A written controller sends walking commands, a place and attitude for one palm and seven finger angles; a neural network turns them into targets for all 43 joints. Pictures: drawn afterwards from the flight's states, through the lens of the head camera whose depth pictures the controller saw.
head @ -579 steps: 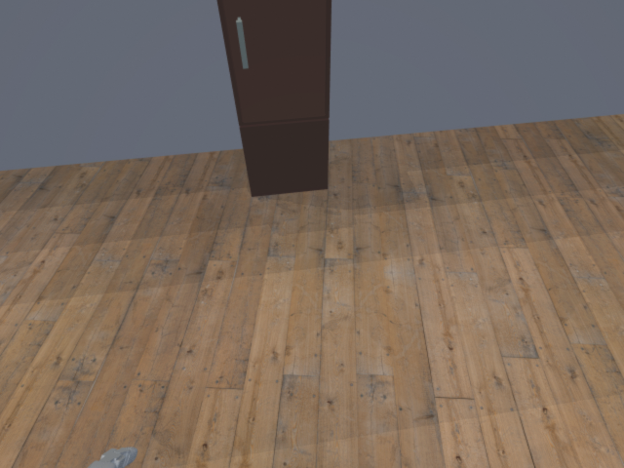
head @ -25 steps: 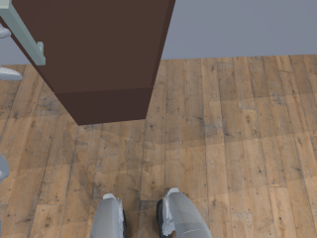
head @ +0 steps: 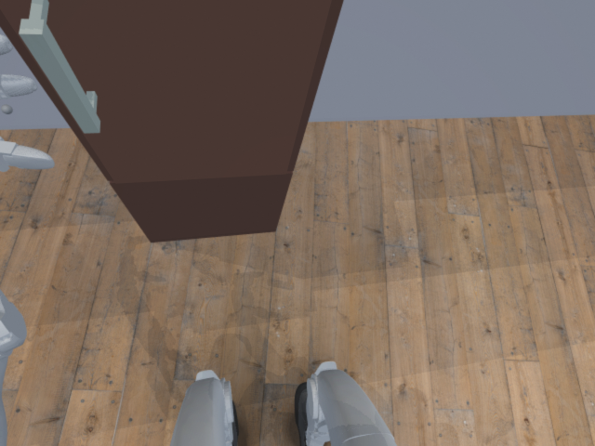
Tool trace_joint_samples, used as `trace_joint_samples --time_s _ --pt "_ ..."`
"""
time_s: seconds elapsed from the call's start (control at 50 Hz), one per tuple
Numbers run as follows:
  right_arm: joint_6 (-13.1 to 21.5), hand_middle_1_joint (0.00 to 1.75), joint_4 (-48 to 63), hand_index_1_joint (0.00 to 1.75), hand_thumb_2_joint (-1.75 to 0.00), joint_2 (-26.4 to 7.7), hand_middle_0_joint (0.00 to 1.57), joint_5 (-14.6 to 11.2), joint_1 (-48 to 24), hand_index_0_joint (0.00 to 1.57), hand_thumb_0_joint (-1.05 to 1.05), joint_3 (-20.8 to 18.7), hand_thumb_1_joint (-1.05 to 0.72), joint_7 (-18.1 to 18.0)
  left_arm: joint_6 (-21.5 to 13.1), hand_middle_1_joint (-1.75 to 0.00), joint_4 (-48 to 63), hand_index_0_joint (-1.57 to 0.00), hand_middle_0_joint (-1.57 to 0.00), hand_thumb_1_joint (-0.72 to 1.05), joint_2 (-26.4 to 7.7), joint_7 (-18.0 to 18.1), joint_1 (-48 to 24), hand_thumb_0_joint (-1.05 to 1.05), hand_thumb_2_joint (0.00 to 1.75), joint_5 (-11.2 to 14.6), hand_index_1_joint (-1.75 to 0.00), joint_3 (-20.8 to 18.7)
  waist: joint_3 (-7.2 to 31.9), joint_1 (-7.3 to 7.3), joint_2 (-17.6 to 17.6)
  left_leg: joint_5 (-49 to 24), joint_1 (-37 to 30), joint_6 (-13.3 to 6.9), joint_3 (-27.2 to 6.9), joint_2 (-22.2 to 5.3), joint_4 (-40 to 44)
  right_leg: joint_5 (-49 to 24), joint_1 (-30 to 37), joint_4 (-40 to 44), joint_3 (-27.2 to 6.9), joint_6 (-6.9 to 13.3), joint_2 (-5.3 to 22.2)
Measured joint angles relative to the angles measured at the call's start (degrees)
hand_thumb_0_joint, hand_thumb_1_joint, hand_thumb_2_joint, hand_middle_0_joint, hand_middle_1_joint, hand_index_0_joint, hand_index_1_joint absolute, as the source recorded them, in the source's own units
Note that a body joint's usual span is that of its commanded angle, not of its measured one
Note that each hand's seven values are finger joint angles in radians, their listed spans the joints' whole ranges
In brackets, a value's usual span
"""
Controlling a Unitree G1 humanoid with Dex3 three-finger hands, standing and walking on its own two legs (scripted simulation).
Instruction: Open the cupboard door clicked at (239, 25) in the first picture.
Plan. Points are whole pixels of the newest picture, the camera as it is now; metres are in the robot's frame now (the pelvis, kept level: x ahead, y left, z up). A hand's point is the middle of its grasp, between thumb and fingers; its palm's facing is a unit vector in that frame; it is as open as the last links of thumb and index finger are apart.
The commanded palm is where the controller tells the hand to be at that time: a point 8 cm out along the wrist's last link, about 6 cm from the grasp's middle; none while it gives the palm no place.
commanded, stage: move the hooked fingers beside the handle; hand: left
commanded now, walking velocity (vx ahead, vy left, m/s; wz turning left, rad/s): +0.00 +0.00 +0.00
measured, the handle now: (68, 72) +0.55 +0.24 +0.07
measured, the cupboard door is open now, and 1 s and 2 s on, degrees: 0 0 0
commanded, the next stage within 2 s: slide the fingers in behind the handle in 0.26 s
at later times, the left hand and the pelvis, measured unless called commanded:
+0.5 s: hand (13, 107) +0.51 +0.29 +0.06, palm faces +0.05 -1.00 -0.03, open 14.0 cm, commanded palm +0.49 +0.32 +0.06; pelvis +0.00 +0.00 +0.00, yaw +0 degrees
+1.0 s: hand (30, 112) +0.50 +0.28 +0.06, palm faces +0.12 -0.99 -0.02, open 14.4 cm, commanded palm +0.49 +0.28 +0.06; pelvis +0.00 +0.00 +0.00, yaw +1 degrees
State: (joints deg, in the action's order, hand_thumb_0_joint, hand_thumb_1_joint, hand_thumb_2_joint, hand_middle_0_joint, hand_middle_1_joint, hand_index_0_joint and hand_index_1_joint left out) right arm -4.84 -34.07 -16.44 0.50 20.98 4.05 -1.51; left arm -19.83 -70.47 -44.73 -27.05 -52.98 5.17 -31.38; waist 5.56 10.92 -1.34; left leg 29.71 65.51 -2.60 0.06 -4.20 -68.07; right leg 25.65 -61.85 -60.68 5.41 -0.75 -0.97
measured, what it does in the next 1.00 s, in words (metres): stands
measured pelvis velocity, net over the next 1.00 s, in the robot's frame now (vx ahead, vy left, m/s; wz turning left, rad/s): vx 0.00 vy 0.00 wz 0.02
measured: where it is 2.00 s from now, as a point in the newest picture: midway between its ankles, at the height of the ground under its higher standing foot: outside the picture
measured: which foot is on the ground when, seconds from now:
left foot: down 0.00-1.00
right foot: down 0.00-1.00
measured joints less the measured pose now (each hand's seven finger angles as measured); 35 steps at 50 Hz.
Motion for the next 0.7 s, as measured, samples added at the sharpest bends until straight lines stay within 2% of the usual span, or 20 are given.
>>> trace_joint_samples --time_s 0.16,0.24,0.46,0.6,0.7 --pt "0.5 0.30 0.4 0.30 -0.90 -0.3 0.21 0.2 -1.0 0.21 0.00 -0.1 -0.90 0.0 -2.1 -1.20 0.0 -0.30 -0.30 -0.50 -0.2 0.8 -0.3 -0.01 0.30 -0.3 -1.20 -1.0 -0.5 0.33 0.4 0.3 0.9 -0.1 0.0 0.0 -1.1 0.3 -0.9 -1.0 -0.1 -0.1 0.0" --pt "0.4 0.30 0.5 0.30 -0.90 -0.3 0.21 0.2 -1.2 0.21 0.00 0.1 -0.90 -0.1 -1.6 -1.20 -0.1 -0.30 -0.30 -0.50 -1.1 0.5 -0.9 -0.01 0.30 -0.6 -1.20 -0.6 -0.8 0.38 0.3 0.4 1.7 -0.1 -0.2 0.0 -1.6 0.4 -1.5 -1.4 0.1 -0.1 0.1" --pt "-0.1 0.30 -0.5 0.30 -0.90 0.5 0.21 0.3 -0.3 0.21 0.00 0.1 -0.90 0.2 -0.7 -1.20 2.3 -0.30 -0.30 -0.50 0.3 0.0 -0.6 -0.01 0.30 0.3 -1.20 0.1 -0.3 -0.09 -0.2 0.3 2.0 -0.1 -0.4 0.1 -1.4 0.3 -1.7 -1.1 0.3 -0.2 0.0" --pt "-0.3 0.30 -0.7 0.30 -0.90 0.9 0.21 0.3 0.1 0.21 0.00 0.1 -0.90 0.5 -0.5 -1.20 2.0 -0.30 -0.30 -0.50 3.3 2.1 0.1 -0.01 0.30 1.1 -1.21 1.1 0.2 -0.28 -0.3 0.1 0.4 -0.1 -0.1 0.2 -0.3 0.1 -0.3 -0.2 0.0 -0.2 0.1" --pt "0.0 0.30 -0.5 0.30 -0.90 0.9 0.21 0.7 0.2 0.21 0.00 -0.2 -0.90 0.8 -1.3 -1.20 2.7 -0.29 -0.30 -0.50 3.8 4.7 0.8 -0.01 0.30 -0.2 -1.21 1.4 0.2 -0.21 -0.2 0.0 0.1 0.0 -0.1 0.2 -0.2 0.1 -0.1 -0.4 0.0 0.0 0.1"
